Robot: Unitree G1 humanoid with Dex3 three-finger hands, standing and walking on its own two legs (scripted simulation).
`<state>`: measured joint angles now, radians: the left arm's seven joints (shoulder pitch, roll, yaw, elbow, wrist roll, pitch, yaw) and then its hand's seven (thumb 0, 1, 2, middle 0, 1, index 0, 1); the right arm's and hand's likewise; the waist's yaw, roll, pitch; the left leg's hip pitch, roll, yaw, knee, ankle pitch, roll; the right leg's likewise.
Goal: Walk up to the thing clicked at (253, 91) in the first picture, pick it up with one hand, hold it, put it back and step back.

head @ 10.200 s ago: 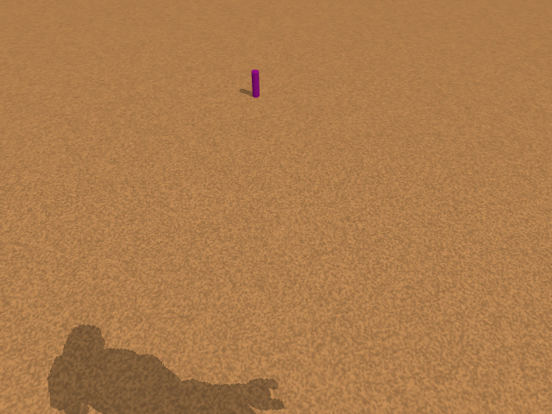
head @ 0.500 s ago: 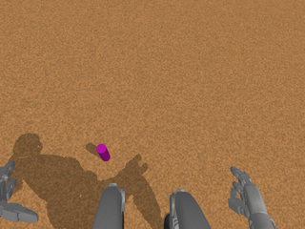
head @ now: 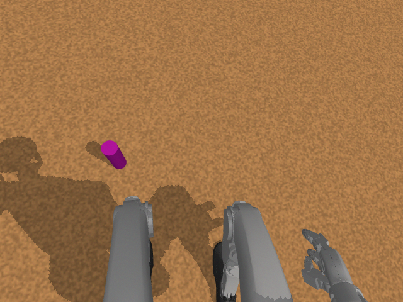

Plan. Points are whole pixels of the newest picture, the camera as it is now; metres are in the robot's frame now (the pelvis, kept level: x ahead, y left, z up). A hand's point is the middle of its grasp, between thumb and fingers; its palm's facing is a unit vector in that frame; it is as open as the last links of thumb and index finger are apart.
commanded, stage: go down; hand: left
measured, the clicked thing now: (115, 156) +0.47 +0.25 -0.40
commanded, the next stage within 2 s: approach in 1.48 s
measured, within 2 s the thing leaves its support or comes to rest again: neither
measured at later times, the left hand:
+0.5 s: hand out of the picture +0.35 +0.42 -0.07, palm faces +0.23 -0.97 -0.11, open 17.5 cm
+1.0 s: hand out of the picture +0.37 +0.42 -0.08, palm faces +0.22 -0.97 -0.10, open 17.5 cm
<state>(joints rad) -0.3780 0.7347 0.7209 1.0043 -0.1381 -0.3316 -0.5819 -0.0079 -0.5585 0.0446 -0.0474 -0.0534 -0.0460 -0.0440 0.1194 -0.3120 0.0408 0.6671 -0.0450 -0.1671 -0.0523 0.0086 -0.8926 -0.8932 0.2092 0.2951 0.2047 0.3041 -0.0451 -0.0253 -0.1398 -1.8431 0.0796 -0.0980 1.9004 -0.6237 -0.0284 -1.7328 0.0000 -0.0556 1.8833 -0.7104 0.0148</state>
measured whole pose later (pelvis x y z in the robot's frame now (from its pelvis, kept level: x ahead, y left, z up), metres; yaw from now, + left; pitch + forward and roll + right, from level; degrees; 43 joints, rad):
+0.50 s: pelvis -0.01 +0.00 -0.06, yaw -2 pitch +32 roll -6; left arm -0.52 0.86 0.80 1.07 -0.16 -0.33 -0.67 -0.01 -0.56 0.08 -0.03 -0.10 -0.04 -0.08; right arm 0.08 -0.34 0.08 0.67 -0.06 -0.17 -0.05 0.01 -0.89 -0.90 0.21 0.30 0.20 0.30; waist -0.06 -0.04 -0.11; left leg -2.04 0.08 -0.14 2.11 -0.64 -0.03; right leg -1.91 0.01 -0.07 2.08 -0.73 0.02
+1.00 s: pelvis -0.02 +0.00 -0.10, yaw -3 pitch +31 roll -7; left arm -0.58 0.95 0.85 1.10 -0.17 -0.32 -0.70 -0.01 -0.54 0.07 -0.03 -0.08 -0.04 -0.07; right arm 0.10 -0.36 0.12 0.67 -0.06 -0.16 -0.04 0.01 -0.89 -0.90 0.21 0.30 0.20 0.30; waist -0.08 -0.04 -0.07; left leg -2.14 0.08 -0.16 2.22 -0.63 -0.03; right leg -2.01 0.02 -0.08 2.19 -0.72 0.02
